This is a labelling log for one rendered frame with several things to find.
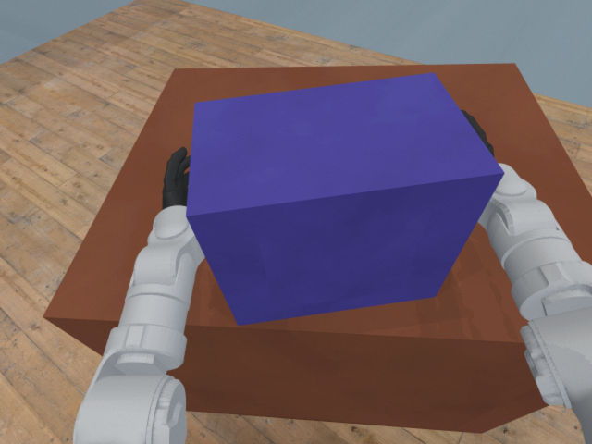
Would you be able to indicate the left robot forearm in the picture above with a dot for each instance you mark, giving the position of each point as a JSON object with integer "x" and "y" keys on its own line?
{"x": 149, "y": 339}

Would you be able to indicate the right robot upper arm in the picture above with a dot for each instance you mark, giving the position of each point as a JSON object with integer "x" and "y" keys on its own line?
{"x": 559, "y": 355}

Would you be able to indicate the right robot hand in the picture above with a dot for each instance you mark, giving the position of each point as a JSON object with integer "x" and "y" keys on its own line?
{"x": 479, "y": 131}

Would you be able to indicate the left robot upper arm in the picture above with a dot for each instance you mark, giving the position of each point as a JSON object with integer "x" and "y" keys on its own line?
{"x": 134, "y": 409}

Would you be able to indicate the carton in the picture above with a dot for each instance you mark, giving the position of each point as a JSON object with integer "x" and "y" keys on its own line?
{"x": 335, "y": 198}

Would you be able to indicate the right robot forearm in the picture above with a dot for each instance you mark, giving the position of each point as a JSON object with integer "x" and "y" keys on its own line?
{"x": 547, "y": 275}

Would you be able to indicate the pedestal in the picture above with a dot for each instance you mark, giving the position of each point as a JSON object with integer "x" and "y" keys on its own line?
{"x": 454, "y": 362}

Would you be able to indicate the left robot hand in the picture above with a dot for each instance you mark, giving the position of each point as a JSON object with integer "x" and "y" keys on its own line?
{"x": 175, "y": 191}

